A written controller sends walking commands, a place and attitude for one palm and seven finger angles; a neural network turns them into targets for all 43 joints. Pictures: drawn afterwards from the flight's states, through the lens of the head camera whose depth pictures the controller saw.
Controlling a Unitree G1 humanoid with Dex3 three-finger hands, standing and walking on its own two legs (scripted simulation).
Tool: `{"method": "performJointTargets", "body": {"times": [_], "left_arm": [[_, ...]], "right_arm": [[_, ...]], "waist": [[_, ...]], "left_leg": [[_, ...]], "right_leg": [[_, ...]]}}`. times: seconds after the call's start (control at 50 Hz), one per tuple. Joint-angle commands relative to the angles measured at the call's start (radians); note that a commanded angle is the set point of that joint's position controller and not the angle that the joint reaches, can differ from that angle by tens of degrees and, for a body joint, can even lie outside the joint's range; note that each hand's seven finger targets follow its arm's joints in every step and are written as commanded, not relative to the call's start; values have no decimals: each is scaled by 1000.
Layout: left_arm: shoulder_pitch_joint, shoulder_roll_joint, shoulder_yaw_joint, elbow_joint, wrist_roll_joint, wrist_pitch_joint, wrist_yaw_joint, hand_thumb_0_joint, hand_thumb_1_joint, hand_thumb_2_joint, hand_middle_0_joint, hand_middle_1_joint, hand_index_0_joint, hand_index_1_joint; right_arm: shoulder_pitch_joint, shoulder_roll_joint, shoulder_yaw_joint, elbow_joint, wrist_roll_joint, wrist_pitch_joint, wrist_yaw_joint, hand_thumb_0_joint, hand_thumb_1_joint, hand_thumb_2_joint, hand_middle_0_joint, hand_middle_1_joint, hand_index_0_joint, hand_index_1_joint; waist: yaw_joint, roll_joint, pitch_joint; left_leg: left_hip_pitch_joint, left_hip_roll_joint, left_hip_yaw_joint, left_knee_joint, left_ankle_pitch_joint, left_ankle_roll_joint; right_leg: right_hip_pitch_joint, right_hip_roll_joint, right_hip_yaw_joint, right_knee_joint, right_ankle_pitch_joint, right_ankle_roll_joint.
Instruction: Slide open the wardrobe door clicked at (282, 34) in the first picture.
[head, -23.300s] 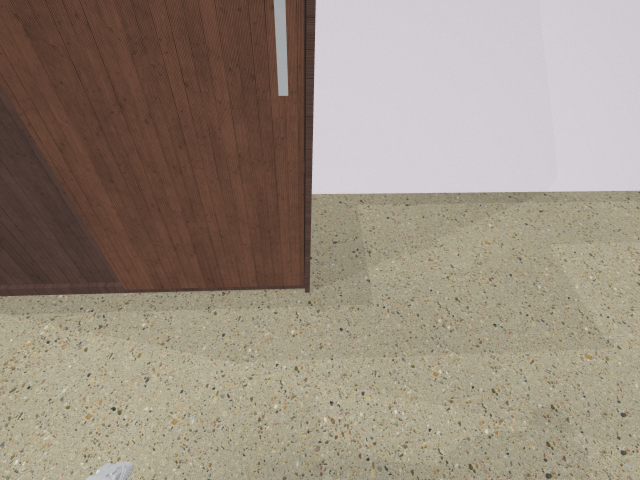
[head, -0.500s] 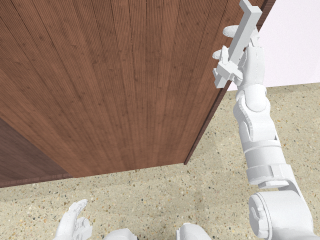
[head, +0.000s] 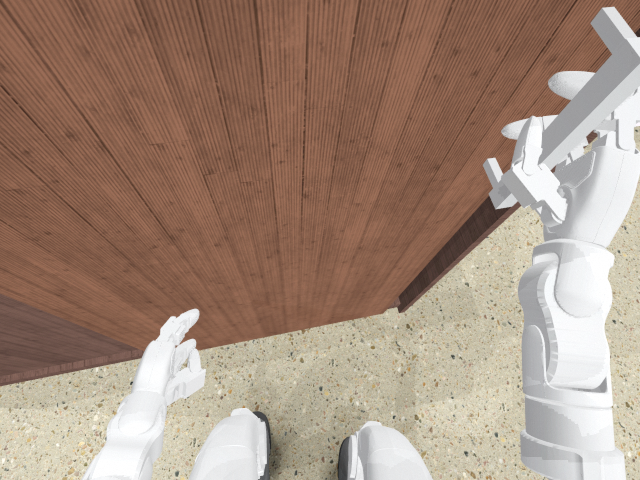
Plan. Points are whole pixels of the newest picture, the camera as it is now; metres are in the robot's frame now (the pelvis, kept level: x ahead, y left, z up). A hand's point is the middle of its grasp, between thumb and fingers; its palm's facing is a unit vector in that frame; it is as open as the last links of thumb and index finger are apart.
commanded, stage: step sideways, sliding the door along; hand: right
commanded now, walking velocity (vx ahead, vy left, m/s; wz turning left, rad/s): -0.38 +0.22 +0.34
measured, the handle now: (545, 127) +0.42 -0.19 +0.17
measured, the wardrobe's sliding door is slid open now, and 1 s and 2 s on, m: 0.06 0.29 0.46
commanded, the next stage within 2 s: none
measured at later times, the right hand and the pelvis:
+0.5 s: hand (408, 181) +0.36 -0.06 +0.16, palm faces +0.33 +0.94 -0.04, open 6.6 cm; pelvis +0.03 +0.11 +0.00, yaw +6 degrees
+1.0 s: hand (258, 217) +0.32 +0.06 +0.17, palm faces +0.06 +1.00 +0.01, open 6.5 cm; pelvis -0.05 +0.16 +0.01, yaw +13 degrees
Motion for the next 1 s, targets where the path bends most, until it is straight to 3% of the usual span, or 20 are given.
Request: {"method": "performJointTargets", "body": {"times": [0.0, 0.06, 0.14, 0.28, 0.32, 0.34, 0.36, 0.4, 0.48, 0.52, 0.54, 0.56, 0.58, 0.6, 0.62, 0.66, 0.74, 0.86, 0.94, 0.98], "left_arm": [[22, 83, 64, -177, 5, -30, -46, 0, 900, 900, -200, -300, -200, -300], [55, 74, 56, -177, 15, -67, -78, 0, 900, 900, -200, -300, -200, -300], [49, 66, 44, -195, 22, -82, -69, 0, 900, 900, -200, -300, -200, -300], [15, 51, 14, -194, 10, -108, -61, 0, 900, 900, -200, -300, -200, -300], [-1, 25, -1, -191, -1, -103, -58, 0, 900, 900, -200, -300, -200, -300], [-11, 1, -5, -190, -3, -95, -44, 0, 900, 900, -200, -300, -200, -300], [-6, 12, 8, -185, 5, -92, -34, 0, 900, 900, -200, -300, -200, -300], [30, -17, -18, -159, 7, -89, -47, 0, 900, 900, -200, -300, -200, -300], [3, -10, -12, -134, 9, -48, -52, 0, 900, 900, -200, -300, -200, -300], [36, 4, 5, -142, 12, -23, -51, 0, 900, 900, -200, -300, -200, -300], [45, 19, 21, -151, 13, -17, -49, 0, 900, 900, -200, -300, -200, -300], [30, 74, 44, -185, 15, -26, -50, 0, 900, 900, -200, -300, -200, -300], [6, 97, 50, -227, 5, -34, -60, 0, 900, 900, -200, -300, -200, -300], [6, 97, 49, -232, 23, -53, -69, 0, 900, 900, -200, -300, -200, -300], [27, 69, 38, -220, 29, -66, -67, 0, 900, 900, -200, -300, -200, -300], [43, 92, 50, -197, 24, -73, -78, 0, 900, 900, -200, -300, -200, -300], [59, 97, 61, -204, 21, -72, -74, 0, 900, 900, -200, -300, -200, -300], [84, 88, 50, -187, 23, -84, -48, 0, 900, 900, -200, -300, -200, -300], [78, 77, 41, -174, 22, -94, -37, 0, 900, 900, -200, -300, -200, -300], [71, 66, 35, -164, 3, -93, -33, 0, 900, 900, -200, -300, -200, -300]], "right_arm": [[-336, 33, 326, -478, -42, -205, 122, 0, -900, -900, 450, 1400, 450, 1400], [-373, 26, 318, -478, -84, -199, 112, 0, -900, -900, 450, 1400, 450, 1400], [-267, 36, 342, -459, -81, -161, 120, 0, -900, -900, 450, 1400, 450, 1400], [-144, -43, 267, -523, -59, -161, 114, 0, -900, -900, 450, 1400, 450, 1400], [-106, -83, 233, -546, -62, -174, 110, 0, -900, -900, 450, 1400, 450, 1400], [-60, -129, 202, -541, -65, -170, 99, 0, -900, -900, 450, 1400, 450, 1400], [49, -162, 146, -543, -58, -158, 84, 0, -900, -900, 450, 1400, 450, 1400], [71, -112, 170, -671, -48, -177, 63, 0, -900, -900, 450, 1400, 450, 1400], [35, -65, 219, -678, -62, -222, 51, 0, -900, -900, 450, 1400, 450, 1400], [29, -49, 263, -667, -71, -236, 68, 0, -900, -900, 450, 1400, 450, 1400], [17, -45, 291, -663, -67, -237, 81, 0, -900, -900, 450, 1400, 450, 1400], [9, -27, 319, -677, -59, -233, 97, 0, -900, -900, 450, 1400, 450, 1400], [18, 0, 350, -641, -77, -228, 102, 0, -900, -900, 450, 1400, 450, 1400], [-7, 26, 348, -602, -100, -220, 100, 0, -900, -900, 450, 1400, 450, 1400], [-99, 47, 363, -678, -93, -216, 103, 0, -900, -900, 450, 1400, 450, 1400], [-49, 73, 377, -576, -96, -176, 103, 0, -900, -900, 450, 1400, 450, 1400], [-101, 109, 420, -529, -90, -120, 119, 0, -900, -900, 450, 1400, 450, 1400], [-167, 87, 376, -409, -71, -101, 111, 0, -900, -900, 450, 1400, 450, 1400], [-222, 69, 353, -358, -54, -108, 100, 0, -900, -900, 450, 1400, 450, 1400], [-242, 55, 353, -349, -56, -107, 98, 0, -900, -900, 450, 1400, 450, 1400]], "waist": [[46, -119, -758], [80, -245, -636], [74, -207, -574], [71, -237, -516], [58, -27, -529], [45, 205, -542], [8, 372, -590], [33, 288, -645], [66, 226, -646], [84, 206, -688], [95, 163, -690], [84, -79, -685], [52, -183, -653], [60, -57, -611], [89, -110, -586], [81, -132, -537], [77, -144, -554], [91, -271, -550], [101, -262, -553], [93, -203, -572]], "left_leg": [[-160, -7, -141, 401, -400, -38], [-261, -5, -105, 433, -335, -32], [-175, -34, -13, 273, -180, -50], [104, -76, 40, -78, 76, -54], [278, 12, -35, -163, 513, -35], [389, 196, -253, -185, 1108, 45], [439, 275, -435, -173, 1404, 109], [644, 330, -418, -118, 1319, 161], [554, 248, -301, -106, 1191, 153], [399, 186, -221, -72, 962, 109], [206, 132, -184, -14, 715, 63], [-58, 13, -113, 187, 117, -28], [-146, -15, -147, 422, -430, -35], [-167, -48, -193, 572, -420, -28], [-217, -32, -195, 651, -426, -39], [-274, -19, -154, 686, -331, -51], [-190, -17, -58, 550, -240, -66], [-54, -53, 0, 252, -258, -71], [99, -78, -2, -2, -221, -64], [210, -70, -10, -196, -31, -62]], "right_leg": [[727, -473, 236, -192, 1510, -217], [735, -392, 75, -167, 1350, -171], [693, -321, -49, -185, 1232, -103], [518, -294, -118, -48, 1117, -70], [329, -208, -103, 133, 691, -42], [100, -60, -104, 307, 30, 9], [-42, 61, 19, 455, -394, 21], [-188, 25, 143, 446, -380, 15], [-41, 30, 68, 65, -191, 24], [172, 11, 1, -155, 101, 21], [372, -61, 24, -255, 349, -11], [534, -346, 294, -315, 910, -145], [526, -528, 393, -336, 1196, -237], [457, -498, 326, -294, 1126, -244], [450, -484, 286, -283, 1101, -232], [474, -407, 143, -264, 1034, -184], [464, -341, 31, -302, 881, -137], [470, -332, -9, -330, 821, -131], [408, -346, 21, -277, 761, -132], [374, -297, 2, -198, 621, -100]]}}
